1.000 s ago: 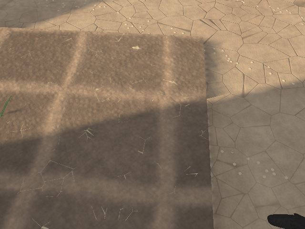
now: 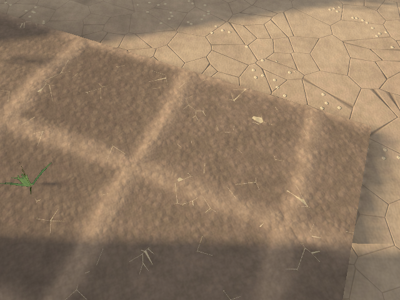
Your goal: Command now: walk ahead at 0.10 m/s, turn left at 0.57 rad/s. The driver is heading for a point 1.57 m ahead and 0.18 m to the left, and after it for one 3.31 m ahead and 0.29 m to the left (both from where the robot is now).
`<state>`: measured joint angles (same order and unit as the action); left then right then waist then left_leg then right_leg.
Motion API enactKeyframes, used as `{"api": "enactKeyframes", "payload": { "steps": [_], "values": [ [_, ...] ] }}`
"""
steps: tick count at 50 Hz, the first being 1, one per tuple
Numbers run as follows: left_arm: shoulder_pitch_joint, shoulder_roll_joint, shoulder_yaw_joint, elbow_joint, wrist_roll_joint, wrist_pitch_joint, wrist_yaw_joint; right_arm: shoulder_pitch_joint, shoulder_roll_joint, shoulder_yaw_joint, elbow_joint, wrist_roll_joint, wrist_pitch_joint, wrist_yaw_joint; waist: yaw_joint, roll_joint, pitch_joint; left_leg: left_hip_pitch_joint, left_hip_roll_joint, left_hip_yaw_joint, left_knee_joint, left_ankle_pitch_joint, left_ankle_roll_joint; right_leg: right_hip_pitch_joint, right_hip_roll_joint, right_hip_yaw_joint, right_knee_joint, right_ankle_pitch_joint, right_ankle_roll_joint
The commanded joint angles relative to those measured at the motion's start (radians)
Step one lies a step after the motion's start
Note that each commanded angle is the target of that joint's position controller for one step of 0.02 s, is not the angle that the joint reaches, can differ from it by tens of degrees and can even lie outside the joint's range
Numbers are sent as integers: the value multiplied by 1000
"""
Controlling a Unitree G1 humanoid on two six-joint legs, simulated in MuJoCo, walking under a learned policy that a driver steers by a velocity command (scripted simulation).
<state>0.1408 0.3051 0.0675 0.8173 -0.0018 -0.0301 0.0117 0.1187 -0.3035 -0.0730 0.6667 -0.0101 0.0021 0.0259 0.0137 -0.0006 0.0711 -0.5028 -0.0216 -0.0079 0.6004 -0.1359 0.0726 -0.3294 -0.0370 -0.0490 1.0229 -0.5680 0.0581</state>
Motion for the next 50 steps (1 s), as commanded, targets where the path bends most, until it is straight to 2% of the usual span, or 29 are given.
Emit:
{"api": "enactKeyframes", "payload": {
  "steps": [1,2,3,4,5,9,13,17,19,20,21,22,23,24,25,26,27,29,33,35,37,38,39,40,41,42,43,45,50],
  "values": [
    [31,105,16,-69,-7,3,6,91,-166,-48,-62,21,-13,-10,-42,67,-275,481,280,-427,-232,299,227,-352,3,130,251,31,-13],
    [7,112,20,-72,5,12,20,55,-145,-40,-66,26,-5,-21,-28,62,-226,383,249,-392,-256,215,193,-324,-14,136,183,87,-13],
    [1,120,24,-79,7,19,24,34,-141,-36,-75,17,1,-31,-7,87,-211,304,220,-368,-278,184,179,-264,-11,136,145,127,-12],
    [8,113,24,-80,9,23,25,26,-144,-37,-82,5,4,-39,3,103,-214,269,206,-360,-285,196,176,-228,6,130,122,153,-8],
    [20,100,21,-78,9,23,26,27,-147,-38,-88,1,5,-45,8,107,-223,261,197,-351,-284,217,177,-211,16,129,81,165,-2],
    [-9,72,9,-86,8,26,32,42,-162,-46,-96,13,13,-66,-9,99,-233,265,175,-372,-276,127,164,-191,37,146,-86,216,23],
    [-34,76,8,-96,0,25,26,33,-154,-46,-105,12,28,-68,-24,139,-195,226,150,-433,-291,-67,145,-142,55,158,-205,239,24],
    [-24,85,11,-101,-7,5,10,42,-150,-46,-108,16,40,-62,-31,161,-186,266,147,-511,-261,-24,134,-72,71,157,-360,222,-2],
    [33,87,16,-82,-8,-4,0,21,-146,-44,-114,29,49,-65,6,157,-183,251,113,-511,-216,14,103,39,73,133,-556,321,-31],
    [64,117,26,-73,1,-5,0,35,-129,-39,-113,37,53,-68,15,122,-185,196,69,-479,-168,-45,63,136,12,163,-653,399,-56],
    [62,186,38,-83,20,2,5,87,-75,-26,-110,29,53,-66,-24,-81,-193,73,-37,-334,43,-297,4,235,-207,348,-709,474,-136],
    [35,231,49,-86,55,8,2,57,-117,-42,-146,38,40,-63,-35,-339,-122,-109,-161,-155,243,-489,-47,173,-346,569,-757,642,-291],
    [-22,169,35,-122,54,3,5,83,-193,-65,-115,13,32,-61,-37,-212,-118,-102,-90,-188,435,-453,-84,157,-356,534,-734,690,-319],
    [-58,123,23,-135,39,3,11,104,-198,-72,-84,18,35,-60,-50,-134,-122,-89,-89,-181,505,-395,-99,155,-295,430,-701,716,-280],
    [-70,105,17,-141,22,4,13,127,-162,-65,-57,17,48,-66,-55,-101,-120,-88,-88,-170,561,-358,-120,172,-240,357,-679,718,-248],
    [-64,94,11,-138,7,5,15,133,-136,-56,-51,13,57,-67,-45,-101,-111,-108,-87,-172,618,-329,-138,189,-230,330,-670,743,-251],
    [-53,90,5,-136,5,9,17,129,-108,-47,-50,19,61,-65,-41,-103,-107,-94,-89,-157,635,-317,-150,182,-209,290,-671,765,-256],
    [-24,90,3,-129,11,18,17,81,-84,-34,-66,31,59,-65,-14,-142,-104,-89,-80,-118,544,-294,-167,224,-182,244,-676,757,-265],
    [-6,119,9,-117,7,28,12,28,-38,-3,-81,19,53,-59,19,-197,-130,78,-8,-48,214,-318,-172,244,-185,215,-661,741,-270],
    [19,147,15,-102,-1,34,5,28,-56,-3,-74,23,52,-52,35,-219,-126,158,-5,-4,83,-298,-163,226,-198,231,-652,757,-280],
    [13,149,12,-89,-17,38,2,80,-61,-6,-39,23,49,-47,6,-199,-117,260,-14,24,-142,-138,-132,200,-187,227,-618,762,-264],
    [34,137,7,-74,-26,35,1,102,-65,-6,-23,18,47,-44,-8,-176,-108,335,-15,21,-283,-18,-102,168,-171,219,-604,736,-233],
    [70,123,-1,-61,-18,24,-1,108,-104,-10,-24,13,47,-48,2,-123,-135,452,42,-57,-286,100,-66,94,-153,206,-588,647,-174],
    [81,69,-21,-74,22,8,-11,130,-172,-20,-32,2,50,-58,28,72,-207,576,203,-222,-225,392,-10,4,-75,120,-459,439,-102],
    [65,21,-33,-83,24,1,-11,62,-129,-4,-23,-8,46,-51,51,210,-186,415,261,-247,-219,325,91,30,-19,59,-520,226,-44],
    [13,62,-29,-77,29,3,-7,6,-63,12,-43,-9,33,-42,27,145,-147,356,207,-220,-241,164,88,85,-22,61,-531,285,-15],
    [-17,68,-27,-75,29,5,-6,12,-41,19,-25,-17,23,-39,17,133,-136,349,158,-189,-239,59,45,96,-18,59,-552,368,-10],
    [-8,92,-21,-57,24,18,3,31,-76,13,-11,-14,8,-37,4,118,-87,308,124,-173,-248,15,10,104,-18,61,-557,418,-6],
    [21,79,-24,-8,18,17,7,55,-56,26,25,-7,2,-44,7,66,-60,279,101,-154,-244,-24,-3,131,-21,63,-586,435,-10]
  ]
}}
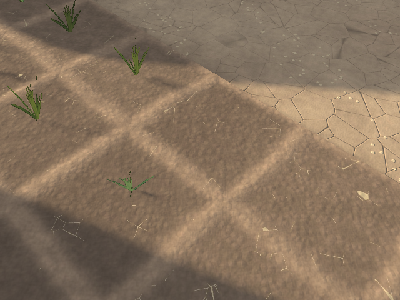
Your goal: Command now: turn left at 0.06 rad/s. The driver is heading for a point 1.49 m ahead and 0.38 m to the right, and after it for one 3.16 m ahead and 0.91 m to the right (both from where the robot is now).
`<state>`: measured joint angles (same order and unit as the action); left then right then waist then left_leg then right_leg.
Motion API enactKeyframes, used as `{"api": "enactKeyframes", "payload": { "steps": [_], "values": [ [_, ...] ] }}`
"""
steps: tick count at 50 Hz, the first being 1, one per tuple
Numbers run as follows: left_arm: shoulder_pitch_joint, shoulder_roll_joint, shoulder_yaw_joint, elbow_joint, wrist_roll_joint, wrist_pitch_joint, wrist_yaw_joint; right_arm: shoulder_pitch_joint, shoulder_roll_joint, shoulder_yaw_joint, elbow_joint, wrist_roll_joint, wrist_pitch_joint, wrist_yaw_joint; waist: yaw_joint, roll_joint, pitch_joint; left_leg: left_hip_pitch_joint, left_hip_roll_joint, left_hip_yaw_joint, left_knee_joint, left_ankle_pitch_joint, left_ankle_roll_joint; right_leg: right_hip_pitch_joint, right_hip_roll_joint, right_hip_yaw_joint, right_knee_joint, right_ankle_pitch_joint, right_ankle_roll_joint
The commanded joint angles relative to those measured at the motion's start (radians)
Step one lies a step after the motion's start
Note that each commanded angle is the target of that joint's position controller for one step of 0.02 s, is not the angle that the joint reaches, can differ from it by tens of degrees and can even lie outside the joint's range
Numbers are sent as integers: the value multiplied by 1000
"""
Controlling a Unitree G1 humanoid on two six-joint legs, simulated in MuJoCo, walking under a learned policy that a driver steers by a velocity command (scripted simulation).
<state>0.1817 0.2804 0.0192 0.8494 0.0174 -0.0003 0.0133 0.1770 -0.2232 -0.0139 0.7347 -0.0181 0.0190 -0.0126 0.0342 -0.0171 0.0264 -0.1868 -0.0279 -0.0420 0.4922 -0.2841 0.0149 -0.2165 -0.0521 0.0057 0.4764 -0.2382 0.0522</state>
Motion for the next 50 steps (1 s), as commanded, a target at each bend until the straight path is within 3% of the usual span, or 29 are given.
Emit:
{"api": "enactKeyframes", "payload": {
  "steps": [1,14,15,16,17,19,20,22,24,25,26,27,28,29,30,31,33,35,38,41,44,46,47,48,49,50],
  "values": [
    [-17,105,24,-30,-1,-13,6,-5,-136,-32,-37,1,-15,-6,-13,74,-12,-40,104,-118,-137,114,54,20,-6,8,-43,105,-4],
    [4,112,25,74,-8,-13,21,16,-130,-26,78,9,-19,-10,-13,28,-25,-31,65,-71,-123,158,42,46,-8,6,-56,127,-10],
    [22,101,23,89,-10,-12,22,37,-128,-26,97,11,-17,-12,-15,37,-47,-22,56,-65,-135,41,45,50,9,-16,-45,44,-12],
    [23,99,24,97,-16,-11,22,51,-150,-34,107,17,-13,-15,-25,56,-29,-31,54,-78,-155,-157,62,14,41,-51,-1,-84,-18],
    [12,94,24,92,-21,-14,22,63,-181,-43,112,23,-10,-16,-37,97,7,-55,85,-131,-194,-354,91,-49,65,-80,59,-188,-26],
    [-31,79,20,64,-28,-35,14,100,-227,-56,121,29,-18,-16,-62,196,79,-74,225,-335,-309,-562,175,-177,68,-78,211,-210,-51],
    [-33,79,20,58,-36,-50,6,104,-233,-60,126,33,-28,-18,-59,217,101,-95,276,-405,-338,-553,206,-198,38,-40,263,-203,-73],
    [7,79,23,68,-47,-76,-13,62,-208,-55,118,40,-43,-17,-22,208,110,-83,291,-391,-319,-455,204,-191,5,-14,225,-239,-119],
    [146,73,29,136,-43,-93,-25,-29,-188,-48,95,53,-44,-11,59,145,81,-202,193,-238,-227,-320,140,85,42,-54,-9,-70,-139],
    [227,92,38,173,-30,-94,-26,-44,-149,-36,85,44,-49,-7,81,59,50,-270,119,-140,-67,-210,100,212,4,30,-63,-46,-136],
    [330,178,57,189,-25,-96,-25,-62,-78,-16,58,33,-60,-5,101,-187,8,-418,-2,24,256,-159,27,326,-197,374,-239,-266,-210],
    [365,230,62,192,-14,-108,-39,-74,-124,-30,25,47,-80,-8,96,-277,26,-567,-42,-6,465,-301,20,343,-350,707,-349,-372,-324],
    [285,163,42,168,-15,-119,-38,-39,-161,-40,44,62,-95,-4,50,-148,82,-627,28,-74,590,-240,36,316,-353,668,-341,-385,-325],
    [233,125,33,145,-19,-124,-35,-12,-161,-41,67,65,-107,6,25,-107,102,-646,65,-71,613,-132,53,308,-301,549,-334,-338,-286],
    [204,128,33,131,-19,-124,-36,-8,-157,-43,79,56,-115,10,12,-86,92,-650,93,-49,596,-47,61,315,-261,457,-338,-254,-249],
    [200,109,26,127,-21,-121,-37,-36,-163,-49,77,47,-118,14,14,-75,93,-653,116,-38,562,22,59,320,-235,378,-343,-125,-224],
    [244,70,12,137,-12,-111,-35,-62,-136,-47,76,37,-115,27,23,-92,59,-604,121,6,508,110,40,313,-180,244,-341,115,-206],
    [280,78,11,144,-13,-100,-25,-104,-105,-40,62,34,-109,32,31,-81,51,-598,115,40,436,160,10,303,-160,170,-344,270,-216],
    [287,106,14,137,-13,-89,-8,-224,-71,-23,19,38,-109,36,52,-72,81,-518,91,77,230,268,-18,214,-129,95,-379,296,-211],
    [335,119,20,152,-20,-86,-1,-311,-75,-17,-8,45,-114,47,70,-82,116,-452,66,98,96,337,-14,197,-144,76,-405,274,-219],
    [342,127,30,161,-30,-77,2,-352,-95,-17,-32,49,-121,62,47,-84,131,-444,64,75,23,327,20,281,-192,67,-375,355,-215],
    [315,144,41,151,-29,-69,5,-309,-130,-32,-27,46,-126,67,-4,-95,80,-359,40,82,7,278,52,342,-211,53,-293,592,-196],
    [302,157,48,144,-26,-62,6,-241,-157,-45,-9,44,-125,64,-45,-115,20,-261,11,102,18,247,71,362,-211,42,-207,789,-186],
    [286,153,48,137,-19,-52,6,-91,-194,-68,36,46,-122,56,-122,-119,-76,-74,-20,123,16,241,99,339,-181,13,-38,930,-165],
    [276,140,41,120,-10,-48,7,90,-234,-89,88,45,-114,43,-200,-107,-189,211,39,61,47,243,138,179,-146,2,184,845,-137],
    [371,32,11,93,-3,-61,-4,239,-319,-111,119,17,-106,34,-175,105,-361,622,302,-355,33,65,280,-216,-4,-27,578,405,-77]
  ]
}}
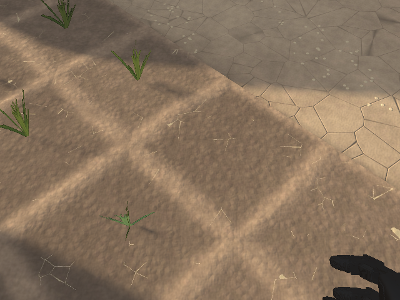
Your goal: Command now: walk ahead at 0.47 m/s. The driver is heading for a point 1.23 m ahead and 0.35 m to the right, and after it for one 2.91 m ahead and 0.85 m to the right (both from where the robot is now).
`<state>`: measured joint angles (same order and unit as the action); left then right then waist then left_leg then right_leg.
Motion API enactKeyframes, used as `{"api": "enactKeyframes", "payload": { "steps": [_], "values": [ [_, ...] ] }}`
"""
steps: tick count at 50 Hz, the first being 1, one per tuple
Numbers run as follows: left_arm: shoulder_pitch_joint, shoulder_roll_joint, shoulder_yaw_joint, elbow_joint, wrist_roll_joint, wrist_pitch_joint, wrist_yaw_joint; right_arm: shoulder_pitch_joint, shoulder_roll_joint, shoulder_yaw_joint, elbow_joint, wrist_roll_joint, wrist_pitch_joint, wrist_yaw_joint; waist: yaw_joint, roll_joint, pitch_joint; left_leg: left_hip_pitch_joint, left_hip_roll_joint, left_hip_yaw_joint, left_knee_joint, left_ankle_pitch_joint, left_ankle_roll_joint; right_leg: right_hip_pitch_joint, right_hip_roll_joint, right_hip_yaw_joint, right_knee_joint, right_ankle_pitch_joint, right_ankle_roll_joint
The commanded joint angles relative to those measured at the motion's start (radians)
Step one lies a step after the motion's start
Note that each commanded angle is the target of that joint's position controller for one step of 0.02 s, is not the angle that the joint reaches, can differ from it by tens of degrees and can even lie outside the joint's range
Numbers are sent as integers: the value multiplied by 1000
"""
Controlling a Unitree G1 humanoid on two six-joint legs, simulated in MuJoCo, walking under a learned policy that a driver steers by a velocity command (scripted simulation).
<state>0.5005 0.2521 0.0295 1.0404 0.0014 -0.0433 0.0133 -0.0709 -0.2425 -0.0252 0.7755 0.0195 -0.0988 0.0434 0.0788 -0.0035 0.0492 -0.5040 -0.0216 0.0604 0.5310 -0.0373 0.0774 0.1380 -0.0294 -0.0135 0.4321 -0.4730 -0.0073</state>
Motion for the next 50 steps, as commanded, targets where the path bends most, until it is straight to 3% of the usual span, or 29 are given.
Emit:
{"api": "enactKeyframes", "payload": {
  "steps": [1,2,3,4,5,6,8,11,15,18,20,23,24,25,26,27,28,29,30,31,33,35,38,42,46,49,50],
  "values": [
    [71,18,-14,-77,-4,-44,-10,490,-249,-83,91,-13,17,-19,-204,234,-483,986,423,-830,-207,-329,292,-725,93,104,873,-63,-3],
    [-32,121,16,-114,-35,-69,-16,395,-191,-63,85,-2,13,-18,-197,178,-303,833,377,-735,-257,-383,235,-824,27,158,958,-41,-27],
    [-119,150,24,-142,-54,-82,-16,312,-157,-53,70,-5,9,-20,-165,117,-172,662,341,-574,-283,-318,199,-833,-26,124,939,43,-44],
    [-155,139,27,-150,-49,-86,-8,250,-133,-45,68,-14,1,-14,-126,45,-93,506,301,-461,-320,-211,177,-801,-71,102,865,122,-43],
    [-153,136,37,-148,-35,-77,-1,218,-100,-36,67,-24,-8,-11,-90,52,-69,412,257,-373,-346,-127,157,-739,-104,103,808,170,-42],
    [-124,108,35,-142,-29,-63,-1,206,-92,-34,73,-30,-10,-8,-62,72,-63,349,236,-328,-373,-107,158,-688,-118,104,784,191,-36],
    [-118,70,31,-147,-20,-41,1,222,-103,-36,95,-21,-18,-6,-41,72,-35,268,227,-271,-417,-69,177,-669,-133,88,725,198,-20],
    [-245,86,35,-205,-5,-32,5,269,-148,-45,119,-21,-22,-24,-60,51,16,258,221,-220,-456,-30,187,-768,-148,75,560,332,17],
    [-412,60,22,-254,-7,-48,-10,346,-177,-48,143,-10,-11,-43,-117,36,27,296,178,-132,-452,24,140,-732,-101,26,252,561,21],
    [-507,62,15,-288,-18,-52,-26,425,-190,-50,176,0,1,-45,-154,35,34,398,210,-133,-422,16,133,-736,-76,20,151,587,15],
    [-545,77,17,-313,-21,-55,-38,452,-193,-54,192,4,15,-47,-155,36,37,492,250,-145,-378,46,122,-765,-68,32,107,533,-7],
    [-494,118,32,-319,-21,-61,-50,440,-211,-62,194,1,35,-51,-102,67,-9,579,279,-149,-266,244,91,-670,-33,12,71,411,-49],
    [-390,146,49,-292,-20,-62,-48,418,-210,-60,189,-1,42,-51,-40,70,-72,569,248,-119,-138,404,71,-523,-1,-18,48,404,-74],
    [-215,199,75,-241,-17,-61,-40,419,-181,-48,179,-10,46,-51,31,52,-190,478,191,-78,73,419,42,-269,-12,-7,65,422,-110],
    [-67,302,100,-215,6,-58,-34,509,-86,-16,150,-24,34,-45,28,-127,-367,133,76,-20,460,99,-20,141,-264,347,76,371,-238],
    [-26,272,94,-196,-8,-51,-39,545,-41,0,169,-13,11,-38,24,-281,-459,-114,-50,-96,698,-510,-50,292,-382,730,-94,210,-335],
    [-84,199,67,-207,-12,-52,-39,464,-161,-29,154,13,-10,-33,32,-190,-340,-222,15,-181,793,-509,-27,207,-351,667,-130,132,-286],
    [-167,166,57,-228,-7,-53,-35,378,-180,-34,128,31,-22,-31,12,-138,-218,-247,67,-156,784,-424,-12,68,-315,521,-146,185,-250],
    [-237,144,50,-237,0,-55,-37,338,-169,-35,123,22,-23,-36,-18,-69,-134,-218,112,-132,721,-341,-15,-78,-275,408,-181,291,-234],
    [-277,115,42,-243,6,-61,-39,333,-162,-42,126,6,-14,-41,-50,-61,-97,-164,147,-136,654,-287,-18,-172,-239,332,-210,368,-217],
    [-290,108,42,-235,7,-67,-45,368,-114,-38,138,-2,11,-43,-87,-68,-80,-83,164,-131,597,-239,-33,-263,-208,260,-265,433,-219],
    [-269,129,48,-218,2,-73,-41,348,-95,-36,130,-7,27,-46,-99,-58,-55,-107,171,-122,531,-192,-51,-291,-202,203,-299,500,-232],
    [-223,149,55,-192,1,-67,-26,242,-95,-37,93,-18,27,-46,-78,-44,-21,-181,172,-115,356,-41,-76,-268,-187,142,-325,527,-225],
    [-167,161,57,-161,-9,-58,-13,102,-72,-27,57,-12,16,-33,-34,-51,9,-121,130,-71,117,138,-80,-269,-149,61,-338,491,-192],
    [-90,167,63,-118,-23,-40,-7,-9,-85,-26,10,-5,3,-17,-11,-48,42,-132,104,-92,3,107,-70,-166,-194,111,-278,495,-190],
    [-106,186,74,-117,-27,-25,2,23,-126,-40,9,-4,-14,-7,-54,-69,13,-42,84,-99,-49,22,-48,-112,-228,162,-197,553,-168],
    [-125,191,76,-122,-26,-20,3,83,-145,-50,24,-3,-18,-8,-91,-81,-20,55,62,-79,-63,-11,-36,-118,-217,162,-134,648,-156]
  ]
}}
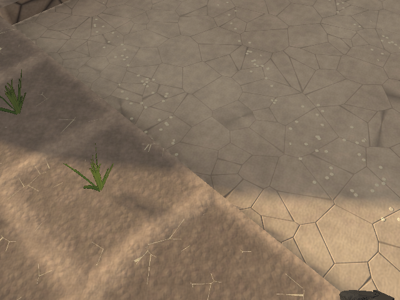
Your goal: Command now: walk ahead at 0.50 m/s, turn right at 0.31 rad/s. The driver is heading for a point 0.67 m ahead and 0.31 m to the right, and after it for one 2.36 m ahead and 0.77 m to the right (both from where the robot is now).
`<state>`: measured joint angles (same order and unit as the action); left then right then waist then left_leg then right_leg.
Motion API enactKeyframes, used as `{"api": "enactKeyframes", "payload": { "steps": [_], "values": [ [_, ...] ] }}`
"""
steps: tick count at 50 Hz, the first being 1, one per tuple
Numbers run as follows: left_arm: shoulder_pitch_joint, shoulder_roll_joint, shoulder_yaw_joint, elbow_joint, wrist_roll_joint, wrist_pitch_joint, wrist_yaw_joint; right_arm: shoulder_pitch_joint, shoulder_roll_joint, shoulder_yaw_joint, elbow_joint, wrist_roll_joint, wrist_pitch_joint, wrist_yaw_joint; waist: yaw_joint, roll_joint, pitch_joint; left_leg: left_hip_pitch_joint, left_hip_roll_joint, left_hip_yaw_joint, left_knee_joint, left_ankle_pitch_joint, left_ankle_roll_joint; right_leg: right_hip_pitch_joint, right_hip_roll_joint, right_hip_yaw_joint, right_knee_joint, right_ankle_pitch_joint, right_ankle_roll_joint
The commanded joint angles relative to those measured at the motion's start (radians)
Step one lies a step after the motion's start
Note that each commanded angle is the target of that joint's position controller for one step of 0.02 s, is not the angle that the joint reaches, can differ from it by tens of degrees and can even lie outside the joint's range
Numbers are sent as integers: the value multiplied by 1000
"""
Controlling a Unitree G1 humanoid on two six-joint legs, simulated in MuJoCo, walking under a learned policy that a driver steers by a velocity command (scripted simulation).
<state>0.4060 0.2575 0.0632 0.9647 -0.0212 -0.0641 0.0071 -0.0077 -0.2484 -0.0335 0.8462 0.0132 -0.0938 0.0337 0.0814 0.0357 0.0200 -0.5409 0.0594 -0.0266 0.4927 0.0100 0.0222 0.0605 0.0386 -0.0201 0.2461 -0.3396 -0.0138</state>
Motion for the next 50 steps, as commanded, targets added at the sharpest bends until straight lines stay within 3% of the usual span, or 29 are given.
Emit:
{"api": "enactKeyframes", "payload": {
  "steps": [1,2,3,4,5,7,9,11,14,18,23,25,26,27,28,29,30,31,32,33,34,35,37,39,43,45,47,48,50],
  "values": [
    [-41,167,35,-53,1,5,9,154,-177,-64,-6,1,-25,-5,-158,-111,-73,283,-37,28,-39,-66,44,-78,-232,138,198,606,-124],
    [-43,119,15,-77,15,6,9,334,-239,-85,29,-15,-27,-15,-225,-54,-223,578,88,-89,11,-71,98,-239,-166,94,466,462,-88],
    [82,-7,-18,-97,14,-11,4,430,-335,-110,51,-24,-15,-21,-181,200,-370,951,341,-505,-50,-207,244,-635,0,20,841,-10,-7],
    [67,60,-5,-84,-10,-25,4,429,-244,-85,49,-14,-12,-18,-200,222,-403,936,364,-683,-171,-351,262,-748,-11,144,1001,-256,-8],
    [-13,140,19,-108,-33,-31,5,346,-181,-66,35,-9,-13,-21,-191,154,-240,808,332,-529,-192,-388,207,-823,-66,153,1053,-195,-20],
    [-92,129,27,-126,-21,-22,15,216,-111,-47,21,-15,-16,-21,-141,70,-84,545,260,-303,-253,-275,154,-774,-147,121,982,-41,-24],
    [-65,88,33,-126,-14,5,12,167,-87,-43,28,-28,-22,-20,-90,99,-38,410,217,-166,-316,-194,137,-676,-185,125,924,34,-25],
    [-78,57,31,-146,-13,27,9,166,-107,-52,39,-27,-30,-25,-75,68,-11,370,220,-84,-355,-113,156,-686,-198,118,893,79,-18],
    [-136,56,33,-182,-4,38,5,187,-136,-63,55,-30,-31,-38,-78,31,15,392,216,17,-377,-26,163,-749,-198,125,770,210,-5],
    [-262,36,21,-227,0,28,-23,216,-165,-70,60,-23,-18,-52,-117,7,45,429,197,140,-381,21,142,-725,-179,53,548,371,-9],
    [-396,48,16,-306,-3,33,-55,294,-201,-84,80,0,15,-53,-153,1,90,593,244,200,-318,97,117,-762,-152,-11,411,296,-46],
    [-381,72,27,-326,-1,34,-65,281,-228,-93,76,9,29,-55,-122,21,63,639,253,229,-224,340,96,-695,-108,-55,384,211,-80],
    [-333,94,40,-322,-1,36,-66,272,-242,-97,72,13,36,-57,-89,42,19,652,249,243,-133,510,86,-614,-69,-88,386,163,-101],
    [-219,129,61,-298,-5,37,-64,254,-249,-99,66,16,45,-59,-19,42,-44,630,227,267,31,625,69,-463,-21,-114,358,160,-130],
    [-44,195,98,-249,-7,39,-50,252,-231,-91,59,12,48,-61,64,6,-139,508,181,287,271,555,32,-194,17,-92,306,215,-169],
    [49,301,128,-231,-11,47,-27,288,-144,-64,25,-27,40,-59,52,-188,-221,169,95,292,627,31,-23,109,-193,264,281,171,-263],
    [0,340,120,-270,-10,29,-35,320,-70,-34,-24,-25,0,-43,-29,-308,-363,-139,-104,69,884,-619,-54,319,-373,834,89,-30,-439],
    [8,240,88,-275,-1,16,-44,197,-161,-55,-42,18,-34,-29,34,-177,-334,-252,-50,-63,925,-567,-26,314,-370,794,22,-24,-378],
    [-24,201,76,-270,4,3,-45,151,-171,-56,-58,37,-52,-24,21,-146,-211,-283,-8,-50,872,-480,2,201,-337,639,31,60,-333],
    [-93,179,70,-279,3,-3,-43,154,-158,-55,-43,18,-58,-33,-27,-53,-140,-228,36,-53,782,-403,4,52,-289,520,37,172,-297],
    [-152,144,58,-292,10,-4,-40,168,-171,-65,-30,-3,-50,-39,-64,-54,-106,-154,67,-57,699,-354,-1,-65,-253,430,33,285,-273],
    [-180,131,52,-308,19,-4,-36,188,-172,-69,-28,-6,-35,-36,-90,-74,-97,-93,80,-63,662,-325,-7,-139,-231,396,13,327,-269],
    [-172,146,54,-307,13,-9,-26,186,-152,-68,-38,-17,-12,-38,-101,-62,-80,-60,74,-51,571,-291,-37,-217,-213,361,-18,373,-280],
    [-139,173,61,-297,8,-12,-11,122,-131,-61,-65,-25,-1,-44,-88,-62,-48,-85,55,-42,447,-200,-66,-254,-194,324,-38,368,-279],
    [-101,189,67,-279,5,-3,8,-21,-95,-44,-116,-27,-15,-31,-41,-107,-16,3,-9,-26,134,80,-76,-332,-124,254,-30,299,-218],
    [-85,187,69,-275,14,-4,7,-21,-112,-49,-119,-17,-25,-18,-36,-124,-42,83,-25,-33,152,178,-67,-351,-140,274,-1,284,-206],
    [-71,165,64,-273,3,-1,6,-41,-133,-52,-131,-10,-31,-10,-31,-131,-30,47,-26,-49,121,99,-53,-295,-158,316,54,276,-207],
    [-34,151,65,-258,-6,0,16,-61,-146,-56,-145,-9,-41,-2,-20,-126,-29,-29,-2,-112,94,103,-39,-187,-181,383,106,232,-209],
    [-11,160,70,-255,-6,9,31,-107,-162,-60,-164,-9,-56,15,-6,-120,0,-166,-9,-132,9,35,-21,-35,-190,452,199,249,-213]
  ]
}}
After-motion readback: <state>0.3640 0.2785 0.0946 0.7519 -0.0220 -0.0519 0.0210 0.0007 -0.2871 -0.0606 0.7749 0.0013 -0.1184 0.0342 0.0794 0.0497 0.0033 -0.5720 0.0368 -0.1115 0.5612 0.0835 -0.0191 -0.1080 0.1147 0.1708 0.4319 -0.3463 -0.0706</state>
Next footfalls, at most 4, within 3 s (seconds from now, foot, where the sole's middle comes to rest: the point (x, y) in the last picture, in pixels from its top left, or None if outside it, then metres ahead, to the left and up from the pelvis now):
0.04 left None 0.20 0.13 -0.77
0.56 right None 0.43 -0.18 -0.77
1.06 left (257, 217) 0.79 -0.11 -0.79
1.48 right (331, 244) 0.72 -0.39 -0.83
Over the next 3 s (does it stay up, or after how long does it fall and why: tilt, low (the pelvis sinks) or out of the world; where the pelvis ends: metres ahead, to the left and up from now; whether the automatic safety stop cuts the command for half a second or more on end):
stays up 0.81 -0.22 -0.06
